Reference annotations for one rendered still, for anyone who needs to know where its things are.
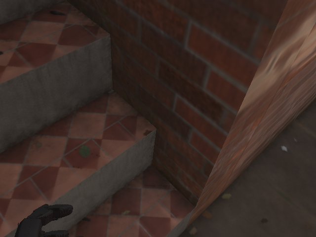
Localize robot left hand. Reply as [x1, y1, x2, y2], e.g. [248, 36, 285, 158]
[15, 203, 83, 237]

